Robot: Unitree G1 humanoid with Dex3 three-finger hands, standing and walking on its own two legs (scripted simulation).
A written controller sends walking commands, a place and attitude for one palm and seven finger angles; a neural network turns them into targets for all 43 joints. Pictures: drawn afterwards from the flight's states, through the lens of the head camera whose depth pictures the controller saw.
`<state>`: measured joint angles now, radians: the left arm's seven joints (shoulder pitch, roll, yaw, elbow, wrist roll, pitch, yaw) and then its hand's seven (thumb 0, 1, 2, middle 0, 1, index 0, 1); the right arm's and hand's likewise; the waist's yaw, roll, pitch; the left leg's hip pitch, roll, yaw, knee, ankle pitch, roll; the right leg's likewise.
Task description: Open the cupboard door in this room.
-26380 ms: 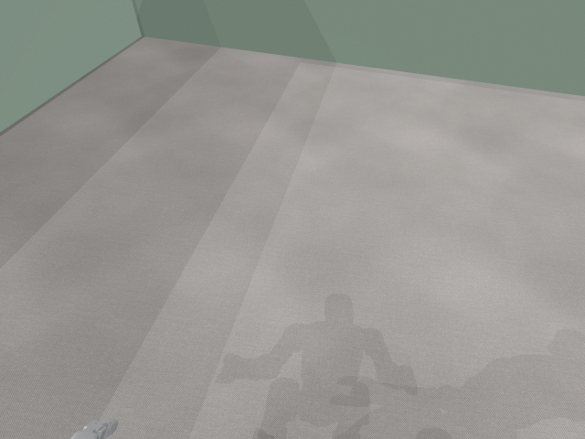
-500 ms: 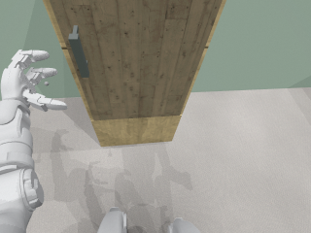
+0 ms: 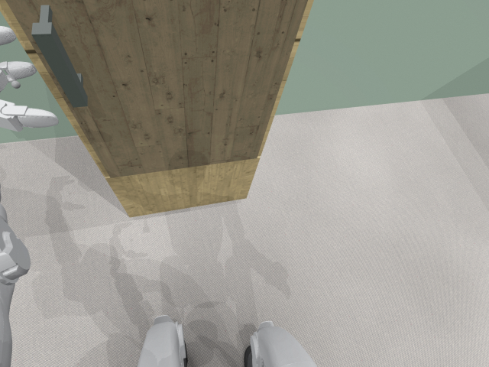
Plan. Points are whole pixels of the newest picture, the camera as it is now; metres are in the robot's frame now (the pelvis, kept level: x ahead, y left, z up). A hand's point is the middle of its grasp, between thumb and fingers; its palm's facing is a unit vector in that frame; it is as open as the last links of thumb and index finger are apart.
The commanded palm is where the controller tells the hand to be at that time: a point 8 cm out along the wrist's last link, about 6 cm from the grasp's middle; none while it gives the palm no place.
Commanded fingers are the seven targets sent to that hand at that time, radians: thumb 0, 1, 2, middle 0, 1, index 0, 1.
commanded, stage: move the hooked fingers beside the handle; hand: left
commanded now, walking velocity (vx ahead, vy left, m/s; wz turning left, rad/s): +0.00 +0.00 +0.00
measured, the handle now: (64, 60) +0.57 +0.23 +0.09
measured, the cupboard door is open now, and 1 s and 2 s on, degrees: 0 0 0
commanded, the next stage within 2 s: slide the fingers in behind the handle in 0.76 s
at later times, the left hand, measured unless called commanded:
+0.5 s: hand (17, 84) +0.52 +0.28 +0.10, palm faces +0.12 -0.99 +0.00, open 14.0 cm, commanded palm +0.50 +0.31 +0.09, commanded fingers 0.00 -0.50 0.30 -0.30 -1.20 -0.30 -1.20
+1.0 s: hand (20, 91) +0.51 +0.28 +0.09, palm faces +0.13 -0.99 +0.01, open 14.0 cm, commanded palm +0.49 +0.31 +0.09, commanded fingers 0.00 -0.50 0.30 -0.30 -1.20 -0.30 -1.20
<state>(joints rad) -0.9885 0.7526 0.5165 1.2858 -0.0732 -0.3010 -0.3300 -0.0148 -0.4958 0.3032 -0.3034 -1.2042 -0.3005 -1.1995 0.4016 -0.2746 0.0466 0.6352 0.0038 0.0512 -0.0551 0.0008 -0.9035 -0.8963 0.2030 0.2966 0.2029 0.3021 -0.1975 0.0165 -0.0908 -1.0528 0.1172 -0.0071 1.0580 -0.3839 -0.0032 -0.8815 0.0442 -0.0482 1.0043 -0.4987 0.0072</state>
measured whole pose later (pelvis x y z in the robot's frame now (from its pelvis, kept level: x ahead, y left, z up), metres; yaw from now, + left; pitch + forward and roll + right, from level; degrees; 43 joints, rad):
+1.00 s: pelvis +0.00 +0.01 +0.00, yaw +0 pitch +21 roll -5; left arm -0.96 0.69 0.47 1.25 -0.10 -0.32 -0.32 -0.01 -0.50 0.30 -0.30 -1.20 -0.30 -1.20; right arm 0.40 -0.27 0.04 0.63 0.00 0.08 -0.03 0.00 -0.90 -0.90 0.20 0.30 0.20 0.30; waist -0.18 0.02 -0.10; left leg -1.05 0.11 -0.02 1.06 -0.39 0.00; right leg -0.87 0.04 -0.05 1.00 -0.50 0.01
